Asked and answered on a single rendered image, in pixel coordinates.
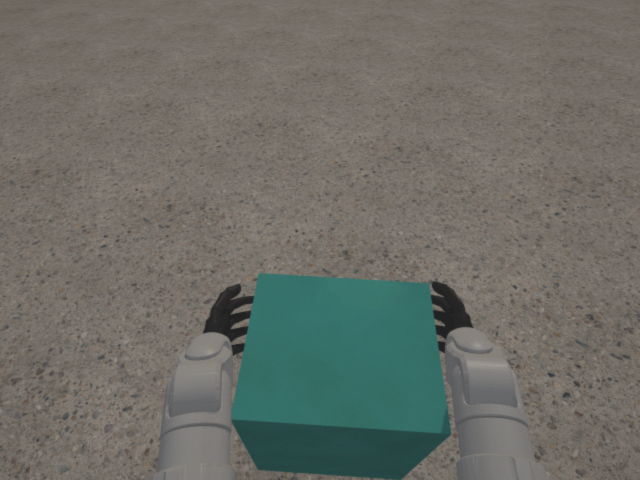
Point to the carton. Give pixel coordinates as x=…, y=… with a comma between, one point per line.
x=340, y=377

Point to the right robot hand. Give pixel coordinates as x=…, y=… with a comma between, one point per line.
x=455, y=316

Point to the left robot forearm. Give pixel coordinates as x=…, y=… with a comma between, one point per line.
x=197, y=413

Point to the left robot hand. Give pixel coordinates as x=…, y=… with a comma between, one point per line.
x=220, y=320

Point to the right robot forearm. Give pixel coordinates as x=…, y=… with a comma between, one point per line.
x=490, y=418

